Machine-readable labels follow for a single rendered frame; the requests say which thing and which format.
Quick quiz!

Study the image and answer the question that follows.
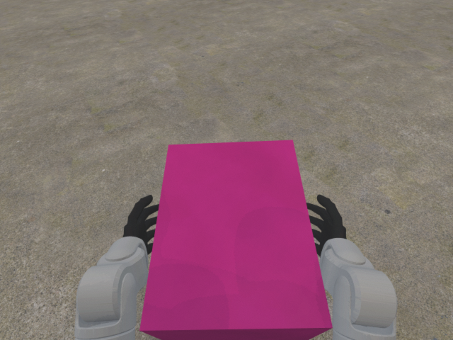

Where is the carton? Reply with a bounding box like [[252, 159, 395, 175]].
[[139, 140, 333, 340]]

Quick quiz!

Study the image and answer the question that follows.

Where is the left robot hand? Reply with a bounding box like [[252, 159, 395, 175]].
[[123, 195, 159, 255]]

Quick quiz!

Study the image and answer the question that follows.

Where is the left robot forearm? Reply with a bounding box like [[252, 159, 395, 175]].
[[74, 237, 149, 340]]

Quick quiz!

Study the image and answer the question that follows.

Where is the right robot hand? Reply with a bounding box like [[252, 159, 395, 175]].
[[306, 195, 347, 257]]

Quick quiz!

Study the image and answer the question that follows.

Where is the right robot forearm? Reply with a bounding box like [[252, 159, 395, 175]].
[[319, 238, 398, 340]]

